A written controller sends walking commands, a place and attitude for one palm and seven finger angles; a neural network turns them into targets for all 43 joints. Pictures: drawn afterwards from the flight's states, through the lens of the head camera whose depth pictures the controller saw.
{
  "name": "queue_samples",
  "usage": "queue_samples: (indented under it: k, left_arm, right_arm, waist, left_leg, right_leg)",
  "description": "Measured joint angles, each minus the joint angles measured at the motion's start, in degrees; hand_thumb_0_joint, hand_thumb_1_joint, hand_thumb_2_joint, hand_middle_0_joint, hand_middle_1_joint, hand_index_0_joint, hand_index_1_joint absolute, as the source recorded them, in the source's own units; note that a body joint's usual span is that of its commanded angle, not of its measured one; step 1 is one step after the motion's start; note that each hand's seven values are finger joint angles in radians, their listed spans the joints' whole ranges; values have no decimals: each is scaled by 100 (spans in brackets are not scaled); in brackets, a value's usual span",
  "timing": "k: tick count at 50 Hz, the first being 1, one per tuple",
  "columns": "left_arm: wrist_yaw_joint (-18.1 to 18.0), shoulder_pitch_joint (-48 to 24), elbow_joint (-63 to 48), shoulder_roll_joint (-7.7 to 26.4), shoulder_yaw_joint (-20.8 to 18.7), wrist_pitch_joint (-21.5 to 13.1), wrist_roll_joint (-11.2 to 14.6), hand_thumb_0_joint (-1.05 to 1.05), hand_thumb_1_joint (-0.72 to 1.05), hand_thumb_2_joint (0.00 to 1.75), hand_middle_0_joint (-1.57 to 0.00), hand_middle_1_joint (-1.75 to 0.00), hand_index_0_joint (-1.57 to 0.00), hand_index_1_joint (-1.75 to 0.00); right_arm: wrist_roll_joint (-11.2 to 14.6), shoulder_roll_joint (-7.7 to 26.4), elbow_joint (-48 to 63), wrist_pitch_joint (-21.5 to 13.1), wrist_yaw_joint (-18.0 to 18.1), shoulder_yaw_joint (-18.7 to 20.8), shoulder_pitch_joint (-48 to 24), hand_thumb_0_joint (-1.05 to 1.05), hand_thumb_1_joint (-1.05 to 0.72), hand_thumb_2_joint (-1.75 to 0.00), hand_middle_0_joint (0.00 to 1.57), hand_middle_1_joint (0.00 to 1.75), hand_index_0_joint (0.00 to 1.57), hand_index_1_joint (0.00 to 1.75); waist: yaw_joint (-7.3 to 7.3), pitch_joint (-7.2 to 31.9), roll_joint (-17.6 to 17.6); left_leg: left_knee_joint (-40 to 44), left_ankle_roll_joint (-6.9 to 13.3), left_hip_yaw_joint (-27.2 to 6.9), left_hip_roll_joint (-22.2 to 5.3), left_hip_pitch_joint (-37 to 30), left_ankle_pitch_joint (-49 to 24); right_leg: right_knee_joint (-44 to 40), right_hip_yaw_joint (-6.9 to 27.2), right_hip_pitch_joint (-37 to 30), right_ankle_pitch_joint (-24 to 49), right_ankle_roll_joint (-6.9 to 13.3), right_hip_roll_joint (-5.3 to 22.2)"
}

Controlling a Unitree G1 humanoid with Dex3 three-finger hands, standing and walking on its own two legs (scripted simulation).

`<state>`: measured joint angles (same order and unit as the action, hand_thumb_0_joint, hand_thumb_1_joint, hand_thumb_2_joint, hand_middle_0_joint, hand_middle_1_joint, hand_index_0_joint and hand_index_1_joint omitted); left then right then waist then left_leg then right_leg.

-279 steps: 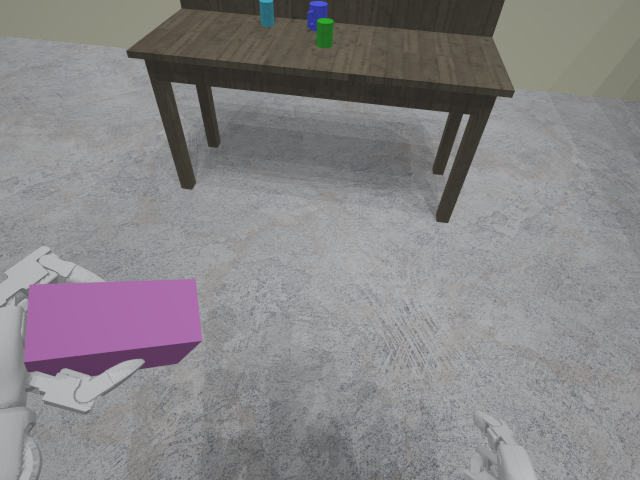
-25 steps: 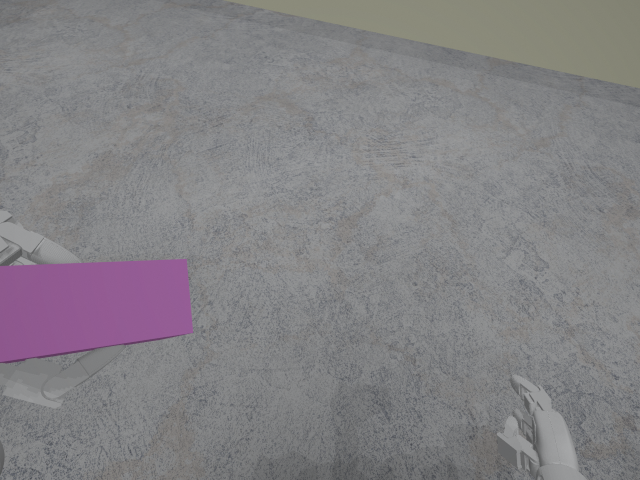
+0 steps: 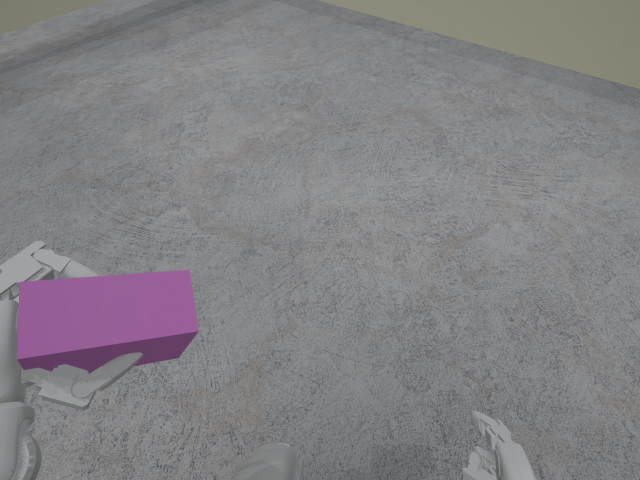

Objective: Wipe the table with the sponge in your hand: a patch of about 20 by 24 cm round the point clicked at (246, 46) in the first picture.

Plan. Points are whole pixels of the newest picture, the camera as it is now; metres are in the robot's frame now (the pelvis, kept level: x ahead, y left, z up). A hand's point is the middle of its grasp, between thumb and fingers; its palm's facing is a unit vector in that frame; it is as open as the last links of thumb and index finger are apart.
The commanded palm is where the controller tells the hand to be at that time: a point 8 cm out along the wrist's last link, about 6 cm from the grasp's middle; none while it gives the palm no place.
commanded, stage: walk to a spot facing it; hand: left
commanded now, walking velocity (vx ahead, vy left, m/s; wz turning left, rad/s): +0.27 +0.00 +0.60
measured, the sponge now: (138, 323) +0.23 +0.20 +0.15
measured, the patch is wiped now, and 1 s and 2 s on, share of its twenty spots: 0.00 0.00 0.00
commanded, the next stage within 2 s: turn to face it in 1.24 s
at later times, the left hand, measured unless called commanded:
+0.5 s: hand out of the picture +0.12 +0.29 +0.19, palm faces +0.63 -0.65 -0.42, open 9.8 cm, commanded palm +0.07 +0.32 +0.18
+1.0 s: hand out of the picture +0.15 +0.35 +0.18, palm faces +0.73 -0.56 -0.39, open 9.8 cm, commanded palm +0.08 +0.36 +0.18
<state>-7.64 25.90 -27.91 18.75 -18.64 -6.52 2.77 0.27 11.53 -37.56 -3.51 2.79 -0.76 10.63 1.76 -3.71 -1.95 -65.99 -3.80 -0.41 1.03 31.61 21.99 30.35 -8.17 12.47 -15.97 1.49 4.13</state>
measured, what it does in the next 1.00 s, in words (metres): steps on the spot, turning left: left foot, then right foot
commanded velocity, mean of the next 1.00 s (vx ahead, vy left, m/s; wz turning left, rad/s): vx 0.34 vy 0.00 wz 0.31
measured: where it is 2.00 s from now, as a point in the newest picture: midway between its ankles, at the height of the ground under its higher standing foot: outside the picture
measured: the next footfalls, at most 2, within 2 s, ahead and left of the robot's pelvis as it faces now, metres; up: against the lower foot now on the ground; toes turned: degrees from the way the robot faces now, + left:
left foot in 0.26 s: -0.03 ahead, +0.17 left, +0.00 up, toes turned +17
right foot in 0.52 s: +0.12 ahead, -0.08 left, +0.00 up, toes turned +7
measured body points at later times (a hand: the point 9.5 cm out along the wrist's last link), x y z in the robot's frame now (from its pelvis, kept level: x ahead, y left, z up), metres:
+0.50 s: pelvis -0.01 +0.00 -0.01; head -0.01 +0.00 +0.44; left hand +0.08 +0.32 +0.21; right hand +0.19 -0.13 -0.11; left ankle -0.07 +0.16 -0.74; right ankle +0.07 -0.09 -0.72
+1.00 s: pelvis +0.05 +0.03 -0.01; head +0.07 +0.06 +0.44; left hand +0.11 +0.38 +0.20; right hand +0.30 -0.13 -0.08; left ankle +0.02 +0.15 -0.74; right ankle +0.07 -0.08 -0.68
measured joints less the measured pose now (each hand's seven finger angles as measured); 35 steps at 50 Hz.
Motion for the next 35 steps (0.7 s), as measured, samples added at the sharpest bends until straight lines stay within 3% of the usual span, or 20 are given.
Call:
queue_samples:
  k: [3,8,11,13,15,18,20,25,26,27,28,30,32,35]
  left_arm:
    - [0,40,6,48,59,-74,-45,-1,-48,100,-78,-134,-79,-134]
    - [-97,141,-384,292,-58,-220,-46,-1,-48,100,-78,-134,-79,-134]
    - [-209,202,-732,358,-197,-286,-7,-1,-48,100,-78,-134,-79,-134]
    - [-285,203,-923,368,-316,-365,39,-1,-48,100,-78,-134,-79,-134]
    - [-278,22,-737,416,-408,-509,-54,-1,-48,100,-78,-134,-79,-134]
    - [-148,-116,-386,391,-390,-507,-175,-1,-48,100,-78,-134,-79,-134]
    - [-98,-110,-338,302,-317,-503,-180,-1,-48,100,-78,-134,-79,-134]
    - [-35,33,-278,239,-189,-581,-168,-1,-48,100,-78,-134,-79,-134]
    - [-34,6,-234,303,-194,-562,-182,-1,-48,100,-78,-134,-79,-134]
    - [-32,-84,-170,330,-175,-534,-216,-1,-48,100,-78,-134,-79,-134]
    - [-16,-223,-87,304,-120,-492,-233,-1,-48,100,-78,-134,-79,-134]
    - [32,-423,95,167,-27,-447,-211,-1,-48,100,-78,-134,-79,-134]
    - [77,-401,169,53,-24,-433,-178,-1,-48,100,-78,-134,-79,-134]
    - [80,-182,66,65,-63,-426,-174,-1,-48,100,-78,-134,-79,-134]
  right_arm:
    - [-37,125,43,44,126,106,36,1,-90,-90,21,30,20,30]
    - [-85,357,310,56,200,328,173,1,-91,-90,20,30,20,30]
    - [-91,474,473,26,209,414,256,1,-91,-90,20,30,20,30]
    - [-64,558,648,-50,216,459,271,1,-91,-90,20,30,20,30]
    - [-17,313,517,-122,168,473,140,1,-91,-90,20,29,20,30]
    - [60,-63,330,-174,31,318,179,1,-91,-90,20,29,20,30]
    - [76,-257,253,-233,-29,172,250,1,-91,-90,20,29,20,30]
    - [30,-530,155,-305,-58,-142,354,1,-90,-90,20,30,20,30]
    - [24,-557,152,-290,-47,-180,360,1,-90,-90,20,30,20,30]
    - [21,-543,142,-262,-37,-195,331,1,-90,-90,21,30,20,30]
    - [19,-488,79,-217,-28,-189,248,1,-90,-90,21,30,20,30]
    - [-18,-326,-133,-114,-40,-154,37,1,-90,-90,21,30,21,30]
    - [-26,-172,-229,-17,-49,-95,-109,1,-90,-90,21,30,21,30]
    - [-11,1,-139,45,-10,23,-137,1,-90,-90,21,30,21,30]
  waist:
    - [-112,60,227]
    - [-176,178,490]
    - [-156,210,582]
    - [-155,199,474]
    - [-130,59,592]
    - [-140,157,514]
    - [-105,193,392]
    - [67,182,57]
    - [84,188,34]
    - [93,176,-30]
    - [95,117,-95]
    - [146,-14,-124]
    - [123,-93,-88]
    - [-5,-124,77]
  left_leg:
    - [-37,-5,311,-162,-183,2]
    - [1705,149,661,-444,-991,357]
    - [2946,256,806,-435,-1592,297]
    - [3578,456,681,-454,-1877,-465]
    - [3182,350,613,-389,-1784,-463]
    - [3205,260,374,-417,-1814,-285]
    - [3376,230,223,-465,-1896,-363]
    - [3368,150,-11,-572,-1999,-300]
    - [3127,192,-34,-575,-1903,-122]
    - [2700,317,-57,-608,-1706,223]
    - [2010,375,-113,-581,-1426,542]
    - [570,364,-130,-414,-888,528]
    - [-304,283,32,-363,-468,195]
    - [-140,227,368,-420,-226,-98]
  right_leg:
    - [-259,-190,-74,169,-27,211]
    - [-246,-505,129,237,-76,483]
    - [169,-633,385,71,-169,680]
    - [1068,-546,780,-425,-311,712]
    - [2497,-8,1248,-1127,-382,582]
    - [3588,225,1741,-1101,-479,328]
    - [3249,172,1763,-910,-510,263]
    - [1196,-62,1000,-556,-548,70]
    - [784,-86,760,-584,-521,32]
    - [636,-136,710,-219,-347,4]
    - [778,-211,759,7,-144,29]
    - [948,-265,748,-38,64,113]
    - [762,-282,616,-43,89,165]
    - [259,-360,379,158,32,266]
